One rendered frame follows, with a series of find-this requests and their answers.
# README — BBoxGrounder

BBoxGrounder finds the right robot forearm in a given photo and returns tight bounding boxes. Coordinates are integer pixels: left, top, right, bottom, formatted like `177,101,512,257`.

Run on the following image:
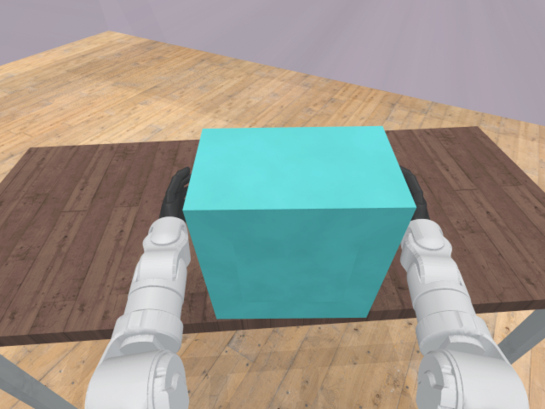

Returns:
400,219,530,409

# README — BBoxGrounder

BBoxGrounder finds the carton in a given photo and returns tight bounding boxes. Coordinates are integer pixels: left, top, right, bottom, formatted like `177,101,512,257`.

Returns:
183,126,416,319

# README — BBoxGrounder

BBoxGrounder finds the left robot forearm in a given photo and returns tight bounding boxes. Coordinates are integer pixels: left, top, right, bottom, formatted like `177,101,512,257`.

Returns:
84,216,191,409

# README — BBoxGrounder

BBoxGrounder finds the left robot upper arm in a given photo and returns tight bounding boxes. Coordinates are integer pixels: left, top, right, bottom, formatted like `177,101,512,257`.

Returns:
86,349,189,409

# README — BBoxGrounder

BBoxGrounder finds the right robot upper arm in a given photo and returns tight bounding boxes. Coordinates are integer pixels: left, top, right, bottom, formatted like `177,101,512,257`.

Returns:
416,349,528,409

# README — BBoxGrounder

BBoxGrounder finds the robot right hand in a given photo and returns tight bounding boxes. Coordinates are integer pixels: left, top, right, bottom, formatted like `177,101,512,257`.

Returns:
399,165,430,221

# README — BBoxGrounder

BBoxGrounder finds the robot left hand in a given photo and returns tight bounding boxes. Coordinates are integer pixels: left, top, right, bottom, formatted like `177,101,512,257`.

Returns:
159,167,191,222

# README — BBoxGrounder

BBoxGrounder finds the table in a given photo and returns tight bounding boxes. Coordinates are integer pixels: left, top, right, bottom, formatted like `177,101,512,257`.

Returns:
0,126,545,409

